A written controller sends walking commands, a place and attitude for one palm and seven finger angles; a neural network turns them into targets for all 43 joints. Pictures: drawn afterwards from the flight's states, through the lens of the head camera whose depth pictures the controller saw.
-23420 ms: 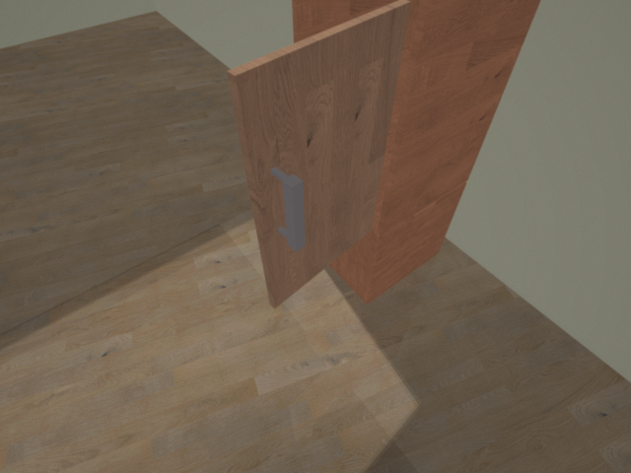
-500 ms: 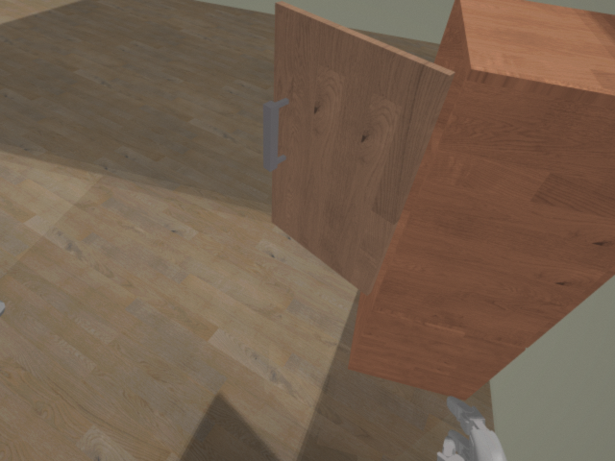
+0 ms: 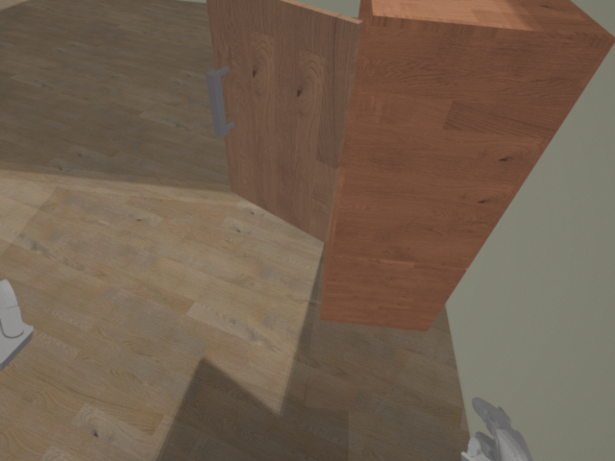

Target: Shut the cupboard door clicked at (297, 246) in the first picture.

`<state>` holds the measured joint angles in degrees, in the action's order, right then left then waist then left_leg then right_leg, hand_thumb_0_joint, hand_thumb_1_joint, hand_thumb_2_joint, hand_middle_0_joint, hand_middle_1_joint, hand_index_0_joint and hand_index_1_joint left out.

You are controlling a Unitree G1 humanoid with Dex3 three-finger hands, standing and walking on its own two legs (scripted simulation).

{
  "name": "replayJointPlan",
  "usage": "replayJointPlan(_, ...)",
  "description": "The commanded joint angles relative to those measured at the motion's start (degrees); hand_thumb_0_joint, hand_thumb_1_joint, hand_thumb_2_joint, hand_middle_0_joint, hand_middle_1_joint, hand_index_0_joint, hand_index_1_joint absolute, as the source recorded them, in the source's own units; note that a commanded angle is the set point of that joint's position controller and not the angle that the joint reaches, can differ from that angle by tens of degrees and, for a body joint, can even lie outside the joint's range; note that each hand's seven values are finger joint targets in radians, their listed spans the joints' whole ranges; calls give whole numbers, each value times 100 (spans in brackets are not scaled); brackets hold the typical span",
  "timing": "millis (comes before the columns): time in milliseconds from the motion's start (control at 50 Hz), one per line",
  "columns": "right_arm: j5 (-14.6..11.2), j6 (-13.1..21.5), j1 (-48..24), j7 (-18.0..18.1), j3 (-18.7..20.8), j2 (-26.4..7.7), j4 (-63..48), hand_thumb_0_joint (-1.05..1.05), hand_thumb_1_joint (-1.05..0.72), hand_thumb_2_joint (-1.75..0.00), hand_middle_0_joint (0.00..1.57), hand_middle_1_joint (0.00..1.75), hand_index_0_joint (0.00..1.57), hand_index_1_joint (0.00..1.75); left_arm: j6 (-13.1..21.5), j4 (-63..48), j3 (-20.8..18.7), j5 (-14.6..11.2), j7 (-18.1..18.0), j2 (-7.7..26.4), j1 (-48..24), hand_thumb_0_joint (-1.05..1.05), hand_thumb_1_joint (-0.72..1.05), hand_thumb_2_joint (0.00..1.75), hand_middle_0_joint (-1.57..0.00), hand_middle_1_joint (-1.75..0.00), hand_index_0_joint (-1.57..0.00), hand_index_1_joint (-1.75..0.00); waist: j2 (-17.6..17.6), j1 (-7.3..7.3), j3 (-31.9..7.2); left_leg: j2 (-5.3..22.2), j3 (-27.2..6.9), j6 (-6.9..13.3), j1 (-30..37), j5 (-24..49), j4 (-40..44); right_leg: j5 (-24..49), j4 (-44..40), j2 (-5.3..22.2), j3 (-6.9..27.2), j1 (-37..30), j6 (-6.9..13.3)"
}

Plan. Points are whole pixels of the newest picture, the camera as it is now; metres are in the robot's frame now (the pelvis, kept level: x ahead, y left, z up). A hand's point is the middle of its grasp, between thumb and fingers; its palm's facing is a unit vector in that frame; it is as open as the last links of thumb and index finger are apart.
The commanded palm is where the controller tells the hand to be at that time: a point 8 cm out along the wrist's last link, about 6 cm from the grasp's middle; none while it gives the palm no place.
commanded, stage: stop stepping back and stand still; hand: left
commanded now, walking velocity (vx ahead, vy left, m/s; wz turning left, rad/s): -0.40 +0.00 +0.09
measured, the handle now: (222, 102) +0.90 +0.23 -0.01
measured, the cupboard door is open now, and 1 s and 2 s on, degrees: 61 61 61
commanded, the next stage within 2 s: let the arm hang, fingers relaxed in 0.72 s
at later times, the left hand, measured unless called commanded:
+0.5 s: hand out of the picture +0.08 +0.28 +0.14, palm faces +0.54 -0.74 -0.40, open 7.4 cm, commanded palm +0.02 +0.31 +0.17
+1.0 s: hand out of the picture +0.04 +0.25 -0.10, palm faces +0.11 -0.93 -0.35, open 7.4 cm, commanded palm none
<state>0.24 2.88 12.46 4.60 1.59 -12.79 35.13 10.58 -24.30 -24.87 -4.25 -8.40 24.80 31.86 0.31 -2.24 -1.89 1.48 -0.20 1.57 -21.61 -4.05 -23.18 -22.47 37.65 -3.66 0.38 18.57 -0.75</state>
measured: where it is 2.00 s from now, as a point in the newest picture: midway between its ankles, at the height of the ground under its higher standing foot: outside the picture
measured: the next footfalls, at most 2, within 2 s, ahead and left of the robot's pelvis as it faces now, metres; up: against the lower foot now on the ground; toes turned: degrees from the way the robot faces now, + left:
right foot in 0.10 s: -0.04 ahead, -0.12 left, +0.00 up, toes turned +2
left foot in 0.40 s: -0.12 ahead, +0.12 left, +0.00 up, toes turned +9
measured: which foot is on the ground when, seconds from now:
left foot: down 0.00-0.10, up 0.12-0.38, down 0.40-1.00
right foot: up 0.00-0.08, down 0.10-1.00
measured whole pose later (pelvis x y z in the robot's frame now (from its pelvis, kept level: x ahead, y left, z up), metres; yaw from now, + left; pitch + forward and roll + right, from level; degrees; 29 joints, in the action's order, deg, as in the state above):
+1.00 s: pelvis -0.11 +0.02 -0.02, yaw +4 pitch +1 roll +1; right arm 1.6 1.1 9.7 -0.5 0.4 -16.5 44.4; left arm -2.9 24.0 -3.9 1.7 -1.1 14.4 16.0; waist 1.9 -0.8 1.3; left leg -0.1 5.1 1.3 -13.9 -22.0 -35.1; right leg -17.4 36.9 3.7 -0.9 20.6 -1.6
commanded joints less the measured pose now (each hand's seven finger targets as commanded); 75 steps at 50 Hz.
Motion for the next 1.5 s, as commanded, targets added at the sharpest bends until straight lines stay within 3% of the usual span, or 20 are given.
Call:
replayJointPlan(0, -31, 488, -855, 31, 152, -764, -1003, 0, -90, -90, 20, 30, 20, 30, 449, -2280, -490, 47, -80, 1037, 27, 0, 90, 90, -20, -30, -20, -30, 1069, 278, -758, 1026, -1093, 375, -577, -2151, 1371, 423, -690, 19, -219, -1315, -52)
replayJointPlan(60, 123, 508, -676, 45, 190, -791, -980, 0, -90, -90, 20, 30, 20, 30, 441, -2315, -1100, 251, -146, 1583, -18, 0, 90, 90, -20, -30, -20, -30, 1259, 198, -627, 298, -439, 69, -1420, -3444, 704, -431, -1469, 259, -25, -1963, 230)
replayJointPlan(100, 85, 439, -571, 22, 180, -549, -823, 0, -90, -90, 20, 30, 20, 30, 393, -2156, -1143, 105, -239, 1634, -180, 0, 90, 90, -20, -30, -20, -30, -556, 193, -336, -447, -42, -409, 94, -1963, -2637, -2406, -3255, 2249, 2358, 971, 1135)
replayJointPlan(120, 55, 404, -369, 37, 211, -617, -672, 0, -90, -90, 20, 30, 20, 30, 335, -1885, -975, 134, -301, 1384, -290, 0, 90, 90, -20, -30, -20, -30, -761, 201, -158, -384, -305, -383, -377, -1782, -3802, -2176, -3292, 2622, 2661, 1222, 1227)
replayJointPlan(200, 27, 363, -373, 80, 56, -537, -566, 0, -90, -90, 20, 30, 20, 30, 277, -719, -615, 135, -289, 915, -539, 0, 90, 90, -20, -30, -20, -30, -282, 12, -62, 122, -184, -252, -661, -1385, -2947, -657, -2547, 1879, 1218, 260, 795)
replayJointPlan(260, -31, 500, -537, 125, 104, -618, -566, 0, -90, -90, 20, 30, 20, 30, 240, -30, -129, 229, -254, 609, -1084, 0, 90, 90, -20, -30, -20, -30, -737, 145, 444, 40, 186, -21, -203, -1888, -1561, -1102, -2488, 1788, 1191, 404, 666)
replayJointPlan(320, -27, 558, -330, 110, 138, -651, -571, 0, -90, -90, 20, 30, 20, 30, 219, -208, 3, 277, -289, 562, -1087, 0, 90, 90, -20, -30, -20, -30, -847, 155, 208, -130, 543, 126, 525, -1923, -250, -1029, -2118, 1473, 1015, -8, 524)
replayJointPlan(400, -62, 599, -400, 79, 196, -836, -829, 0, -90, -90, 20, 30, 20, 30, 367, -1467, -399, 238, -324, 942, -922, 0, 90, 90, -20, -30, -20, -30, 252, 144, -687, 847, -656, 446, 1492, -75, 69, 1421, -144, 611, 58, -235, 105)
replayJointPlan(440, -22, 622, -449, 69, 94, -662, -719, 0, -90, -90, 20, 30, 20, 30, 362, -1756, -586, 250, -303, 1065, -859, 0, 90, 90, -20, -30, -20, -30, 668, 95, -561, 930, -594, 422, 1101, 72, 118, 1438, -108, 493, -362, -311, 29)
replayJointPlan(540, -11, 758, -487, 20, 76, -693, -634, 0, -90, -90, 20, 30, 20, 30, 366, -1549, -610, 272, -339, 927, -1072, 0, 90, 90, -20, -30, -20, -30, 1038, 126, 97, 755, -150, 219, 104, -873, 70, 1297, -623, 378, -322, -965, 190)
replayJointPlan(700, -66, 474, -395, -86, 35, -528, -698, 0, -90, -90, 20, 30, 20, 30, 340, -693, -495, 189, -271, 735, -583, 0, 90, 90, -20, -30, -20, -30, -486, 60, 128, 91, 330, -65, -127, -1557, -1001, 851, -1523, 1293, 1201, -757, 667)
replayJointPlan(740, -69, 416, -414, -90, 47, -521, -727, 0, -90, -90, 20, 30, 20, 30, 353, -780, -583, 187, -268, 827, -519, 0, 90, 90, -20, -30, -20, -30, -751, 60, -79, 73, 317, -72, 154, -1215, -877, 1281, -1493, 1354, 1038, -834, 647)
replayJointPlan(780, -69, 391, -472, -50, 63, -531, -799, 0, -90, -90, 20, 30, 20, 30, 407, -1178, -677, 185, -261, 908, -448, 0, 90, 90, -20, -30, -20, -30, -217, 56, -373, 184, 217, -85, 563, -242, -404, 2295, -891, 1065, 469, -999, 461)
replayJointPlan(800, 8, 578, -519, -549, 264, -1295, 356, 0, -90, -90, 20, 30, 20, 30, -579, 2993, 1958, 690, 643, -355, -630, 0, 90, 90, -20, -30, -20, -30, 259, -47, 63, 408, -47, -91, 524, 1296, -1098, 3557, 162, 1151, -24, -60, 260)
replayJointPlan(840, 82, 212, -227, -498, 243, -1125, 274, 0, -90, -90, 20, 30, 20, 30, -1150, 2980, 1934, 622, 787, -851, -654, 0, 90, 90, -20, -30, -20, -30, 735, 158, 58, 674, -110, -100, 601, 2346, -462, 1918, 171, 708, -245, 100, 157)
replayJointPlan(920, 145, 52, -150, -455, 173, -1341, 300, 0, -90, -90, 20, 30, 20, 30, -1075, 3940, 2037, 595, 769, -590, -1292, 0, 90, 90, -20, -30, -20, -30, -286, 245, -406, 979, -493, 206, 1212, 3751, -656, 1509, -14, 556, -292, -188, 216)
replayJointPlan(1000, 92, -170, 78, -406, 90, -966, 534, 0, -90, -90, 20, 30, 20, 30, -1044, 5410, 2039, 608, 703, -84, -1194, 0, 90, 90, -20, -30, -20, -30, -1243, 192, -999, 9, 168, -144, 791, 385, -1161, 4715, -547, 1523, 619, -1440, 685)
replayJointPlan(1140, 147, -269, -6, -347, 12, -718, 1309, 0, -90, -90, 20, 30, 20, 30, -1166, 6869, 2136, 556, 713, -622, -1457, 0, 90, 90, -20, -30, -20, -30, 1347, 263, -50, 475, -153, 40, 656, -493, 162, 1364, -1097, 761, -15, -920, 213)
replayJointPlan(1300, 106, -335, 594, -340, 33, -651, 1879, 0, -90, -90, 20, 30, 20, 30, -1145, 7784, 2231, 540, 736, -571, -1524, 0, 90, 90, -20, -30, -20, -30, 51, 201, 783, 458, -195, 35, 379, -2002, 599, 546, -1827, 812, 224, -549, 237)
replayJointPlan(1480, 71, -266, 827, -329, 44, -601, 2282, 0, -90, -90, 20, 30, 20, 30, -1071, 8235, 2217, 528, 701, -505, -1447, 0, 90, 90, -20, -30, -20, -30, -246, 199, 556, 459, -52, 74, 726, -1453, 508, 783, -1837, 884, 295, -536, 249)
